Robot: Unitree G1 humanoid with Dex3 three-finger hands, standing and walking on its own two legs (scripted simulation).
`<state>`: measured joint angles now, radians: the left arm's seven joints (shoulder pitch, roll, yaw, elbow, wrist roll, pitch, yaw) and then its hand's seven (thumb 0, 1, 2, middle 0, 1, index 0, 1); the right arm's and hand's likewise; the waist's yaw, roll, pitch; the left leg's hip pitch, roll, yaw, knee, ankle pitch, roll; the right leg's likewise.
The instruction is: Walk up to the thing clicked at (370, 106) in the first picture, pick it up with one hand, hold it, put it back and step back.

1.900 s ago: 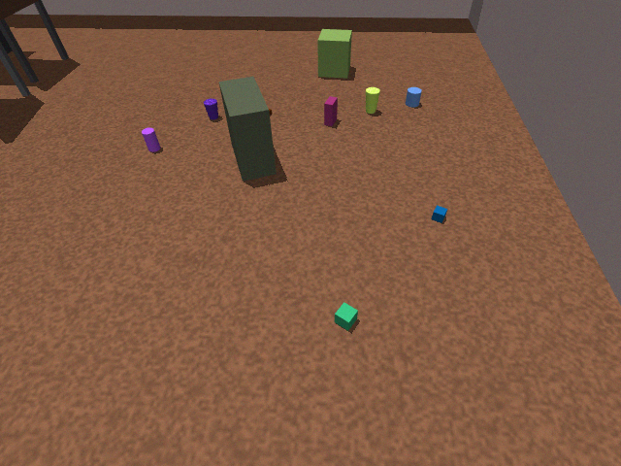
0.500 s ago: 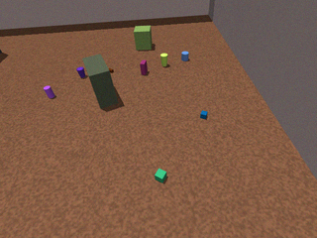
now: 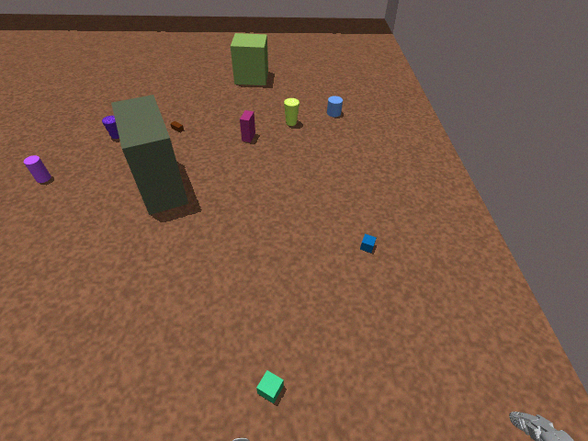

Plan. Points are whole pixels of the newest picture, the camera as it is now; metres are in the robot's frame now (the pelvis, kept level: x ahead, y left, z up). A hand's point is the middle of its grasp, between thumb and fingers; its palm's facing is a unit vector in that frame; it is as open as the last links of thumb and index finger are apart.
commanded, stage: walk up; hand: left
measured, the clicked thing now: (291, 112) +1.91 +0.12 -0.68
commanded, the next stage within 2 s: none
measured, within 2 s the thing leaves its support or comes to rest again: neither
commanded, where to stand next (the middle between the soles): +1.50 -0.02 m, yaw -2 degrees
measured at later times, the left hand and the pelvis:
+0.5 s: hand (199, 269) +0.43 +0.22 -0.09, palm faces -0.04 -0.91 -0.42, open 7.4 cm; pelvis +0.30 -0.05 +0.01, yaw -3 degrees
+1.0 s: hand (203, 212) +0.61 +0.26 -0.13, palm faces -0.04 -0.94 -0.34, open 7.4 cm; pelvis +0.57 -0.02 +0.02, yaw -2 degrees
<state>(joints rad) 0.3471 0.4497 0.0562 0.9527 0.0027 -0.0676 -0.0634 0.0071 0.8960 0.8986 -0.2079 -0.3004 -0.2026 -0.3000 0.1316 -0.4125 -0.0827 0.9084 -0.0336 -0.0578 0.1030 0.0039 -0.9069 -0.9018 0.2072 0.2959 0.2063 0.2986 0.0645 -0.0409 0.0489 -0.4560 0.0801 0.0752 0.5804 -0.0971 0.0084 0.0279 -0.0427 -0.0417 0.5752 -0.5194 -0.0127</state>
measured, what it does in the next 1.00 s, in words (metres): walks ahead: right foot, then left foot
